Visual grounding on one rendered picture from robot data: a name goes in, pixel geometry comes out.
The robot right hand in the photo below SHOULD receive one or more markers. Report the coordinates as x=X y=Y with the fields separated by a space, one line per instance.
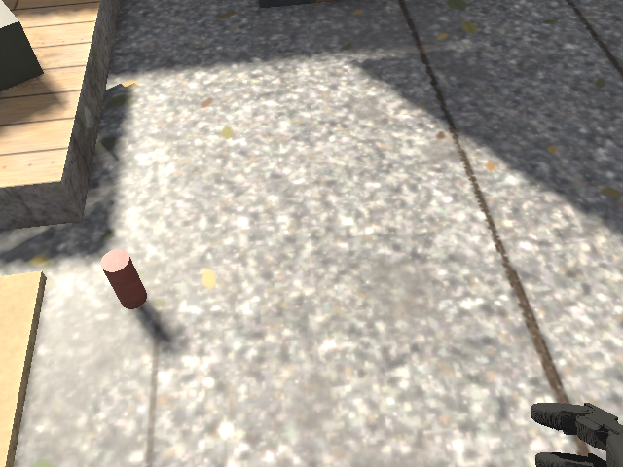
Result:
x=591 y=424

